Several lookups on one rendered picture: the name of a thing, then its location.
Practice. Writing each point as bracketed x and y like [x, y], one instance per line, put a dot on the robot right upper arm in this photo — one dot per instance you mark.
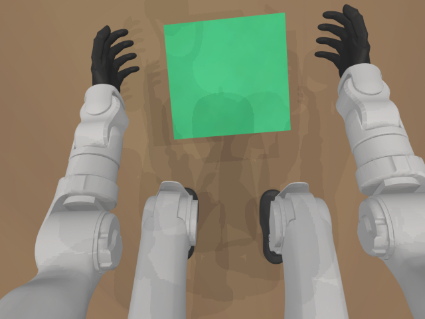
[392, 228]

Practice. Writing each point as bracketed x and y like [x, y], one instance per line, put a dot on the right robot forearm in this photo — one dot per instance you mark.
[384, 157]

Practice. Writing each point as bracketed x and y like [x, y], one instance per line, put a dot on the robot right foot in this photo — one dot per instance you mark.
[264, 212]

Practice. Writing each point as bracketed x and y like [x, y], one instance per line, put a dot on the carton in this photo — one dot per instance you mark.
[228, 76]

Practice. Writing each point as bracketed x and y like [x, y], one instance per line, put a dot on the left robot hand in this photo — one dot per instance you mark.
[104, 65]

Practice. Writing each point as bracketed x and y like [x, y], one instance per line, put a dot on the right robot hand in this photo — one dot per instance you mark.
[354, 47]

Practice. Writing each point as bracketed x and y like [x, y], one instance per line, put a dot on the robot right thigh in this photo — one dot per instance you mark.
[313, 286]

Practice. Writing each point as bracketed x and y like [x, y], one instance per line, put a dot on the left robot forearm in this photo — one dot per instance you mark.
[91, 175]

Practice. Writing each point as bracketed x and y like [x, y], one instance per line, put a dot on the robot left upper arm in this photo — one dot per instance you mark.
[75, 249]

